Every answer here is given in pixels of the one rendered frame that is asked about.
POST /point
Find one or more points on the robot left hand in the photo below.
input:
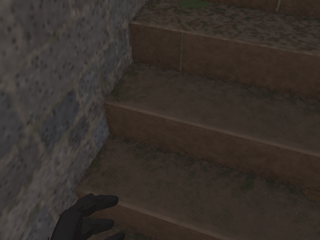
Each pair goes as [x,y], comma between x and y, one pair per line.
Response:
[72,226]

